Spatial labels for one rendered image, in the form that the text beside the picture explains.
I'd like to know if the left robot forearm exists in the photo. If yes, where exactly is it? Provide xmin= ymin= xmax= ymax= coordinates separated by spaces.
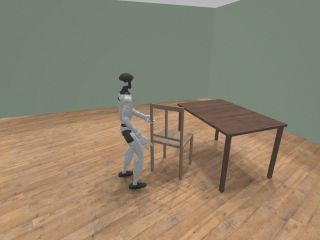
xmin=132 ymin=108 xmax=146 ymax=119

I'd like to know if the right robot upper arm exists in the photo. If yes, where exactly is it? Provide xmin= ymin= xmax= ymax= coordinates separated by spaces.
xmin=121 ymin=95 xmax=132 ymax=123

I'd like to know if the chair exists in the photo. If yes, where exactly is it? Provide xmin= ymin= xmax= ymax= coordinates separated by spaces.
xmin=150 ymin=103 xmax=194 ymax=180

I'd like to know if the robot torso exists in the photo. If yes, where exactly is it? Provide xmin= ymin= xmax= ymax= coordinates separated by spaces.
xmin=118 ymin=92 xmax=134 ymax=136

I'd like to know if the robot left hand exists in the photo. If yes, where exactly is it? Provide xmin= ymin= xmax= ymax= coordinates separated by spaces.
xmin=144 ymin=115 xmax=155 ymax=124

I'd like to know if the table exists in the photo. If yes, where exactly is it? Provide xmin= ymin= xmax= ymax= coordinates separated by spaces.
xmin=177 ymin=99 xmax=288 ymax=193

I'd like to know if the robot right hand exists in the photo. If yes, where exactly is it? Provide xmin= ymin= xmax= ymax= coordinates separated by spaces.
xmin=139 ymin=135 xmax=154 ymax=150

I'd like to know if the right robot forearm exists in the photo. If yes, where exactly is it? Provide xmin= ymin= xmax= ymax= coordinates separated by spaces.
xmin=123 ymin=117 xmax=143 ymax=138

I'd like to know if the robot right foot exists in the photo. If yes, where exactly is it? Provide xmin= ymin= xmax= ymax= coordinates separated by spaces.
xmin=129 ymin=182 xmax=147 ymax=190

